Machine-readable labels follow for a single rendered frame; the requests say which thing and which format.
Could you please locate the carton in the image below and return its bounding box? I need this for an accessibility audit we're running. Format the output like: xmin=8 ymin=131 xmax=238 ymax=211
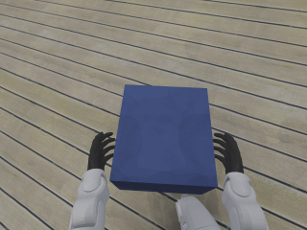
xmin=109 ymin=84 xmax=218 ymax=195

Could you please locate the robot right thigh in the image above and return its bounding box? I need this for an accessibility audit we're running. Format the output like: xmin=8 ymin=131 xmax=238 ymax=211
xmin=176 ymin=195 xmax=222 ymax=230

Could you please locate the right robot forearm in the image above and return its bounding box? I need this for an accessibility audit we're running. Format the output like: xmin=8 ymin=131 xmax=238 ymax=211
xmin=222 ymin=172 xmax=270 ymax=230

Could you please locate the right robot hand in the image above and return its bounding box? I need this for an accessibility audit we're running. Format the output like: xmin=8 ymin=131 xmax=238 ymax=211
xmin=213 ymin=133 xmax=244 ymax=174

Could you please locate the left robot hand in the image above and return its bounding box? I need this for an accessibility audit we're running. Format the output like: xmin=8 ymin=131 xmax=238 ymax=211
xmin=87 ymin=131 xmax=116 ymax=171

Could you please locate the left robot forearm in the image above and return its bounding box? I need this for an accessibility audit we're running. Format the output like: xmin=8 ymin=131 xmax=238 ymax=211
xmin=68 ymin=169 xmax=110 ymax=230

